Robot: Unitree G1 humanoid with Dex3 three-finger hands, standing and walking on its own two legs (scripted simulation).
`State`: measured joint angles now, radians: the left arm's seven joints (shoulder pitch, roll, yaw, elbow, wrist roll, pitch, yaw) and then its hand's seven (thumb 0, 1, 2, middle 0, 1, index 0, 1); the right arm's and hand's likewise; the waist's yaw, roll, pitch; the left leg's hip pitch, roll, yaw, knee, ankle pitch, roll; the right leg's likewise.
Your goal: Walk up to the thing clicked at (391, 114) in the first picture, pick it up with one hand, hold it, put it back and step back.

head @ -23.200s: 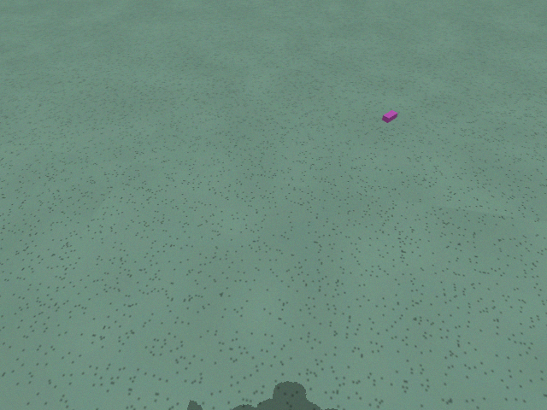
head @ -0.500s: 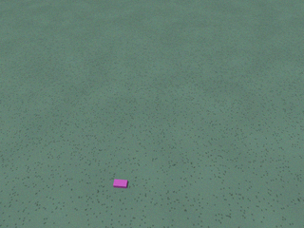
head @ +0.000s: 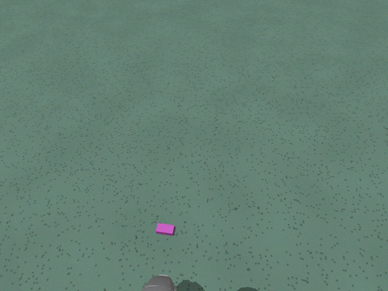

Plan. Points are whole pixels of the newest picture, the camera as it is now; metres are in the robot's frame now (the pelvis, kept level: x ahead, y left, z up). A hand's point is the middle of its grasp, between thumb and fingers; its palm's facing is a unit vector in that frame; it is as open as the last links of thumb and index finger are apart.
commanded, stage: walk up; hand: left
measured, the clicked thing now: (165, 229) +0.49 +0.22 -0.76
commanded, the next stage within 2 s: none
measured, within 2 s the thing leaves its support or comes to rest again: neither
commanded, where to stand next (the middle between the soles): +0.09 +0.01 m, yaw -3 degrees
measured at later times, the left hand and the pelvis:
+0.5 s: hand out of the picture +0.12 +0.30 -0.17, palm faces -0.05 -0.91 -0.40, open 7.4 cm; pelvis +0.06 +0.02 -0.02, yaw -2 degrees
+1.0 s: hand (109, 255) +0.20 +0.25 -0.14, palm faces -0.07 -0.93 -0.36, open 7.4 cm; pelvis +0.06 +0.00 +0.00, yaw -3 degrees
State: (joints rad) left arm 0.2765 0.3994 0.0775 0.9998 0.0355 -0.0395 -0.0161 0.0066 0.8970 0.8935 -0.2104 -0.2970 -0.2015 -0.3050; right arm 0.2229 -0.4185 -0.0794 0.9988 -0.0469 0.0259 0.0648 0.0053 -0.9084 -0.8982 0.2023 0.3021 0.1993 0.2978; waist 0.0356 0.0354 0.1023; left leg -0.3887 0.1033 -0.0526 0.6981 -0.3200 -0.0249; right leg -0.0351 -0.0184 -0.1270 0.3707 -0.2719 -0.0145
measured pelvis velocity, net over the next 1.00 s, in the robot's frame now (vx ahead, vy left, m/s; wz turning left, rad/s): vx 0.06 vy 0.00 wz -0.05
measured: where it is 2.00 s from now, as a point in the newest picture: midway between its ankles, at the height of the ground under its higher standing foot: outside the picture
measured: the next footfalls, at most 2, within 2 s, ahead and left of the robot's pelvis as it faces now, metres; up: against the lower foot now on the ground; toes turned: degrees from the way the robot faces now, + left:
left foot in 0.08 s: +0.11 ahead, +0.15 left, +0.00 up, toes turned -1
right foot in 0.34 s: +0.09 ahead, -0.12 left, +0.00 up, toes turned -3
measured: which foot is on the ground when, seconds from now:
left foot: up 0.00-0.06, down 0.08-1.00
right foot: down 0.00-0.08, up 0.10-0.32, down 0.34-1.00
